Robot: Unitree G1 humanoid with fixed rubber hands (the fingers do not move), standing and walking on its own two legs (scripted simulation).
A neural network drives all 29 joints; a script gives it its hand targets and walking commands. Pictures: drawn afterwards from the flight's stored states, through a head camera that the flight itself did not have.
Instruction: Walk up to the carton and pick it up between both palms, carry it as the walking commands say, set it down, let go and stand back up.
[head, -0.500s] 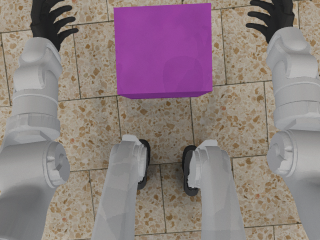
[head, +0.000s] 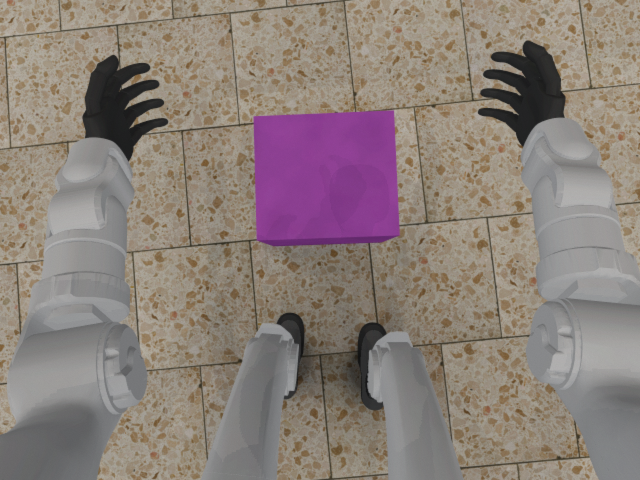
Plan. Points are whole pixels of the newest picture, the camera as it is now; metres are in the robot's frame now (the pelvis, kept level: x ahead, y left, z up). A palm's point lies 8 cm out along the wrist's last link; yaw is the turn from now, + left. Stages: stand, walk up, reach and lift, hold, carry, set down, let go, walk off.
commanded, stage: set down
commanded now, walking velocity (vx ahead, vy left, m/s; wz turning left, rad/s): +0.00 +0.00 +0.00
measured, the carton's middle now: (325, 187) +0.51 +0.03 -0.51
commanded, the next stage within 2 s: let go in 0.12 s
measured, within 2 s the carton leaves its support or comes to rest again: neither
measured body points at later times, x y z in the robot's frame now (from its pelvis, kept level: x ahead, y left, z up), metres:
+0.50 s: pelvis +0.04 +0.01 +0.07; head +0.27 +0.00 +0.46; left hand +0.41 +0.27 -0.03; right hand +0.43 -0.21 -0.04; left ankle +0.08 +0.11 -0.60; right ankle +0.06 -0.11 -0.60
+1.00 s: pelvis +0.08 +0.00 +0.14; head +0.12 -0.01 +0.59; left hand +0.25 +0.23 +0.06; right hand +0.26 -0.24 +0.05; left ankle +0.08 +0.11 -0.60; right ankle +0.06 -0.11 -0.60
